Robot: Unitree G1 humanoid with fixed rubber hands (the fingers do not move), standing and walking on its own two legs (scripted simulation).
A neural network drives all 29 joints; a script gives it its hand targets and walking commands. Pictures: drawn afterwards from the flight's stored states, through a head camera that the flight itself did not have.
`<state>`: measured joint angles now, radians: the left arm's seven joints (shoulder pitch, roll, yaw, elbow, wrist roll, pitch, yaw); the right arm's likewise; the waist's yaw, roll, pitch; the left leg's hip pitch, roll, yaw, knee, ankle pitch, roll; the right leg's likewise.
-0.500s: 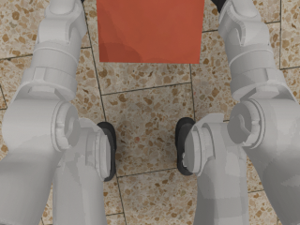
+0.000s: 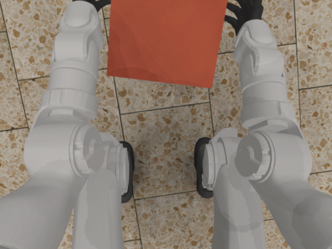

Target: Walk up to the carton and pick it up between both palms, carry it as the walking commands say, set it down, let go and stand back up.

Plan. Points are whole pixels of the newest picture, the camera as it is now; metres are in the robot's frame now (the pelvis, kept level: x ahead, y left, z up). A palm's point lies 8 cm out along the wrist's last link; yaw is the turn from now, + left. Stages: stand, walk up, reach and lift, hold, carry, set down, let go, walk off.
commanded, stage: reach and lift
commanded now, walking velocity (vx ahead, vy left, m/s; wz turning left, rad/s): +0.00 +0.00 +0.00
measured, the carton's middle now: (163, 33) +0.53 -0.01 -0.20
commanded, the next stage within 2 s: none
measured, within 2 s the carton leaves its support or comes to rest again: neither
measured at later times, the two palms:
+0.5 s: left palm out of the picture +0.54 +0.13 -0.04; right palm (263, 12) +0.52 -0.15 -0.05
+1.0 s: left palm out of the picture +0.52 +0.13 +0.04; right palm (297, 2) +0.50 -0.15 +0.03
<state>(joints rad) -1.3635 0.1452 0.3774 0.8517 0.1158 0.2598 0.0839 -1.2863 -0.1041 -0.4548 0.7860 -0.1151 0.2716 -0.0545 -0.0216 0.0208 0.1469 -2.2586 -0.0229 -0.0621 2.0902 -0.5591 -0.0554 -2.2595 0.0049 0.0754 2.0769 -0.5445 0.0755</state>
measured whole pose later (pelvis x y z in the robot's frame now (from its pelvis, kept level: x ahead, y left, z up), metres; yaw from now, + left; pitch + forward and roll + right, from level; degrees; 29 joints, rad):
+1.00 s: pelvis +0.00 +0.00 +0.09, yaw +0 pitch +44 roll +0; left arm -1.13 -0.01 0.50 0.69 0.29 0.38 0.06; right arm -1.09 0.06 -0.57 0.65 -0.27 0.39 -0.05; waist -0.02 0.01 -0.14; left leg -2.04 -0.02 -0.06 1.77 -0.50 -0.05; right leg -2.05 0.01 0.07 1.76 -0.49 0.07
